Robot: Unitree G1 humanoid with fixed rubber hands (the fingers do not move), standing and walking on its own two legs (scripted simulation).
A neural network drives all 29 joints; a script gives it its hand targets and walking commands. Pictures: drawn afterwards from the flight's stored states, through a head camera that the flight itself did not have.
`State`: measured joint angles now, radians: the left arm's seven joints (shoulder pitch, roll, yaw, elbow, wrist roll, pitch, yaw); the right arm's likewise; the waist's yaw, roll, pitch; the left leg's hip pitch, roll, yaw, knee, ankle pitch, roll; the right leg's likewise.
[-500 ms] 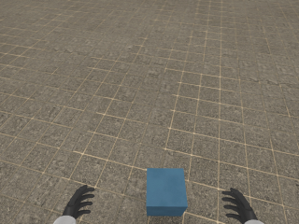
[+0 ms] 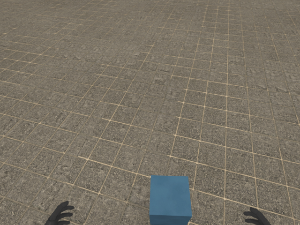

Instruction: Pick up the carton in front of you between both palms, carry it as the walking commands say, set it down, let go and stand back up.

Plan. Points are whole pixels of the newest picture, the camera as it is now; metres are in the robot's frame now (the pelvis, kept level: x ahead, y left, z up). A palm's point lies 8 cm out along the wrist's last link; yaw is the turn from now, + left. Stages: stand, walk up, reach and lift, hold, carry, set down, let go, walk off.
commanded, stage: stand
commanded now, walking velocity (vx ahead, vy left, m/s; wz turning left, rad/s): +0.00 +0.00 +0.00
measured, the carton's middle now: (168, 201) +0.37 -0.07 -0.64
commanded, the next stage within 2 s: none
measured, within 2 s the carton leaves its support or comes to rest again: neither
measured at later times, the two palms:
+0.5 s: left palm out of the picture +0.09 +0.30 -0.09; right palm out of the picture +0.09 -0.30 -0.09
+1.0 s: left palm out of the picture +0.06 +0.30 -0.09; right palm out of the picture +0.06 -0.31 -0.09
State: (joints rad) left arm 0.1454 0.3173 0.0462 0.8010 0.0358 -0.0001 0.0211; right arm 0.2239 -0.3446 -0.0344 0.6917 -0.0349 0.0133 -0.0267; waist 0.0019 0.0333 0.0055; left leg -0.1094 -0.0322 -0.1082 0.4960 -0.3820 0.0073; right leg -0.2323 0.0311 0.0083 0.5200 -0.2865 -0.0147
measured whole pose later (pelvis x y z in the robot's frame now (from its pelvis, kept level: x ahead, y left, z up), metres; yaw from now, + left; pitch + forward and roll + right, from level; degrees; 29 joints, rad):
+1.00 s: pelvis -0.03 -0.01 +0.01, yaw +0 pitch -3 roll +0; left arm 0.11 0.37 0.02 1.01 0.01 -0.01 0.01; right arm 0.19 -0.39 0.00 0.91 -0.02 -0.01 -0.02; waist 0.01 0.02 0.04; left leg -0.06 -0.03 -0.11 0.38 -0.28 0.00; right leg -0.18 0.03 0.01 0.39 -0.17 -0.02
